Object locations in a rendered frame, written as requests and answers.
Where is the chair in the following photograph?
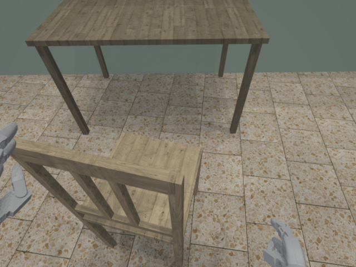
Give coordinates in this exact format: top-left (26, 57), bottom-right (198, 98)
top-left (11, 132), bottom-right (203, 267)

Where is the left robot hand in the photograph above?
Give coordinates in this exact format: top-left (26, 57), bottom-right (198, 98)
top-left (0, 122), bottom-right (32, 224)

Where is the right robot hand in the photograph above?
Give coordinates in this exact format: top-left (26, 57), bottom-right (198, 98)
top-left (264, 218), bottom-right (307, 267)

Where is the table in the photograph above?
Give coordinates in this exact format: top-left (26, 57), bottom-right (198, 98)
top-left (25, 0), bottom-right (270, 135)

